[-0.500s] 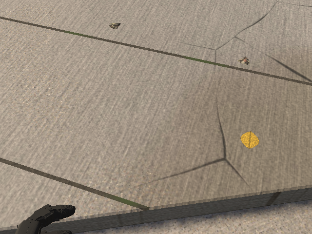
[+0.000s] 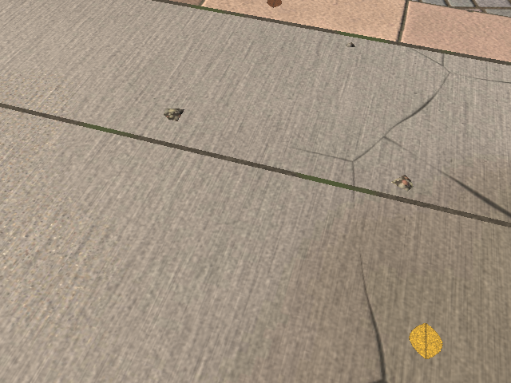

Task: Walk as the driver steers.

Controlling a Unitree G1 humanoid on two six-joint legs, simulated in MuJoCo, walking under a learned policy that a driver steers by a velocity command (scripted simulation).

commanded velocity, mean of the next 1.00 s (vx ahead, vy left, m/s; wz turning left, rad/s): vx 0.16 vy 0.00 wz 0.25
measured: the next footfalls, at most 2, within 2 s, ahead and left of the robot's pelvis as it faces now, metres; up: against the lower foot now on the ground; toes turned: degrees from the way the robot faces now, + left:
right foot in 0.40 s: +0.38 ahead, -0.18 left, +0.15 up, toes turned -6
left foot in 0.94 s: +0.31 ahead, +0.07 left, +0.15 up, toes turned +22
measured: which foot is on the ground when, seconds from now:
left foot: down 0.00-0.42, up 0.44-0.92, down 0.94-1.00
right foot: up 0.00-0.38, down 0.40-0.94, up 0.96-1.00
